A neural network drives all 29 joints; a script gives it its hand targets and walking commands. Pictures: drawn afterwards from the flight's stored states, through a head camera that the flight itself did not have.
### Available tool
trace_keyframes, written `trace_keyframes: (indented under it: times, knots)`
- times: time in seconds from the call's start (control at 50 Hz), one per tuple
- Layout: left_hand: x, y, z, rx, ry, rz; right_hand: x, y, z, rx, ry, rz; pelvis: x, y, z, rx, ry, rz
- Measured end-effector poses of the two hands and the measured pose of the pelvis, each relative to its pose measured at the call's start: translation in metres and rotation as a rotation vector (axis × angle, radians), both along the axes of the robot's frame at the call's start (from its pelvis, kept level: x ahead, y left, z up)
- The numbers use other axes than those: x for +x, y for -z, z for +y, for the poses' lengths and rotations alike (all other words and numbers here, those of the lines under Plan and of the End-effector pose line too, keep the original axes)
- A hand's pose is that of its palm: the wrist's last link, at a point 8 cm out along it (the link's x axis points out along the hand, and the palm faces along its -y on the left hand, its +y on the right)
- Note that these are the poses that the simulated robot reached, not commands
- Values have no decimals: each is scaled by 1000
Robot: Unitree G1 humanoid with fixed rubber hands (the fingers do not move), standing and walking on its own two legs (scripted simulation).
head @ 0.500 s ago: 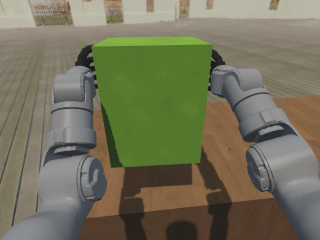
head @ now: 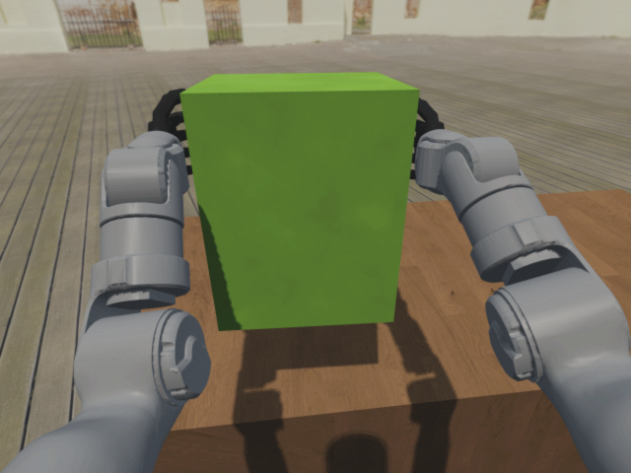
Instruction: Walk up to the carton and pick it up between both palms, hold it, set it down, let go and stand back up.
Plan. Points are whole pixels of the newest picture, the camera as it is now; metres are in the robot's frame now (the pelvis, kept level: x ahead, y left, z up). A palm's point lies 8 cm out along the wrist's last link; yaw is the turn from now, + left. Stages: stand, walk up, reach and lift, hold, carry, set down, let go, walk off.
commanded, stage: hold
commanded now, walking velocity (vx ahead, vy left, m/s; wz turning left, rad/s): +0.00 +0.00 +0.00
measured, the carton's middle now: (301, 195) +0.38 +0.00 +0.28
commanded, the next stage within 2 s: none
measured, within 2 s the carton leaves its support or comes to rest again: neither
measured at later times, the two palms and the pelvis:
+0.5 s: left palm (168, 153) +0.38 +0.15 +0.34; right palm (429, 153) +0.37 -0.15 +0.32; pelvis +0.00 +0.00 +0.00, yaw +0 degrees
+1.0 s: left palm (167, 149) +0.38 +0.15 +0.34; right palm (428, 150) +0.37 -0.15 +0.33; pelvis +0.00 +0.00 +0.00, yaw +0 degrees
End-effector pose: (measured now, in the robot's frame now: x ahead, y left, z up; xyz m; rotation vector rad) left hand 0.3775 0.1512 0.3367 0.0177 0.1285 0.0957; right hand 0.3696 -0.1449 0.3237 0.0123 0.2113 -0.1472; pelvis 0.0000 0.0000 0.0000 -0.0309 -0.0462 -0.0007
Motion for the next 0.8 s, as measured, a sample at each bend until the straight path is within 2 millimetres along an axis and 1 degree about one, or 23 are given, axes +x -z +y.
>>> trace_keyframes:
  times: [0.28, 0.48, 0.8]
  knots:
    - [0, -1, 1, -2, -1, 0, 0, -3, 1, 5, 2, 0, 0, 0, 0, 0, 1, 2]
    - [0, 1, -1, -2, 1, 5, -1, 0, -1, 2, 3, 7, 0, 0, 0, 1, 2, -2]
    - [-1, -3, -1, -1, -3, 1, 0, -2, -1, 8, 0, 4, -1, 0, -1, 1, 0, 4]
